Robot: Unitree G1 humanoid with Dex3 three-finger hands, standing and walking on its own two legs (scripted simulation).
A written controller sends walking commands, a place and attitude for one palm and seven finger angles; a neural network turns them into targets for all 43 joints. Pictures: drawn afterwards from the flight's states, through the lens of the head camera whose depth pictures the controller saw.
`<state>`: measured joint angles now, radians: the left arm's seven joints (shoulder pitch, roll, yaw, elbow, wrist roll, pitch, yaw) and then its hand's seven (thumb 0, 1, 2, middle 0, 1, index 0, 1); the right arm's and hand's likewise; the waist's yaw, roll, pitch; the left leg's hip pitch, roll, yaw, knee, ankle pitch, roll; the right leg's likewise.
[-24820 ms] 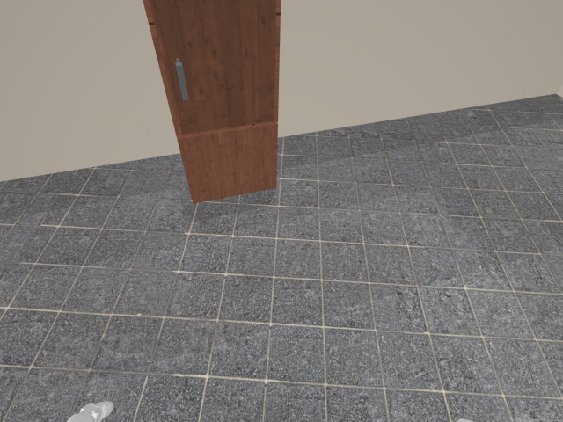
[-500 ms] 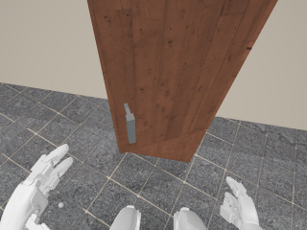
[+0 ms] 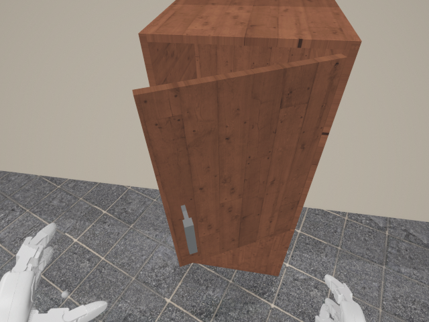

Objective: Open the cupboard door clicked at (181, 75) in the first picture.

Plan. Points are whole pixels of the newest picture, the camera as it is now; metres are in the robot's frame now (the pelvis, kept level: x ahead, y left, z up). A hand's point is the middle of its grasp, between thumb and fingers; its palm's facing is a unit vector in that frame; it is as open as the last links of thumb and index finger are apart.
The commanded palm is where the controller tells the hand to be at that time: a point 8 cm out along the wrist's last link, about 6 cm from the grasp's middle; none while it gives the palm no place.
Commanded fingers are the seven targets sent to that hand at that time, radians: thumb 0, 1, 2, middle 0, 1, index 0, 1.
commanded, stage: draw the hand back to the body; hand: left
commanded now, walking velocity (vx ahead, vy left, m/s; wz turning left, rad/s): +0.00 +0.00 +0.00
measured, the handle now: (188, 229) +0.36 +0.10 -0.07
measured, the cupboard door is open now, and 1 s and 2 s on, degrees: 28 28 28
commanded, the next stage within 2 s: step back with the hand held close in 0.78 s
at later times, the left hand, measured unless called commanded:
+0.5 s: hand (47, 214) +0.20 +0.23 +0.21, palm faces +0.47 -0.78 -0.42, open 8.1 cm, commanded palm +0.15 +0.27 +0.21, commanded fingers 0.00 0.90 0.90 -0.20 -0.30 -0.20 -0.30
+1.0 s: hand (43, 224) +0.20 +0.24 +0.20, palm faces +0.45 -0.78 -0.43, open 7.4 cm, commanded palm +0.14 +0.27 +0.21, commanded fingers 0.00 0.90 0.90 -0.20 -0.30 -0.20 -0.30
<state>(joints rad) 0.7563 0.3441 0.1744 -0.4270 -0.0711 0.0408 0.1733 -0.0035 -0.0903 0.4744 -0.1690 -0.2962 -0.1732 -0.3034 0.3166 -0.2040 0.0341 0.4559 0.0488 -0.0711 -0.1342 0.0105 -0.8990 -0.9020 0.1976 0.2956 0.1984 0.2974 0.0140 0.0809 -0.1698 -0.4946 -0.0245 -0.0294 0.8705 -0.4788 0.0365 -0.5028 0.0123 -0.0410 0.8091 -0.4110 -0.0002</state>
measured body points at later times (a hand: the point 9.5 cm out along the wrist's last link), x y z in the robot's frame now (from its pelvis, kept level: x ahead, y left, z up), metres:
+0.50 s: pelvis +0.01 -0.03 +0.03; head -0.01 -0.06 +0.48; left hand +0.17 +0.27 +0.23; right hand +0.20 -0.26 -0.04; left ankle -0.02 +0.09 -0.70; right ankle +0.00 -0.12 -0.70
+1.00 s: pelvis -0.01 -0.03 +0.04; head -0.02 -0.06 +0.49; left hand +0.17 +0.27 +0.22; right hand +0.18 -0.26 -0.05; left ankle -0.02 +0.09 -0.70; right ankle +0.00 -0.12 -0.70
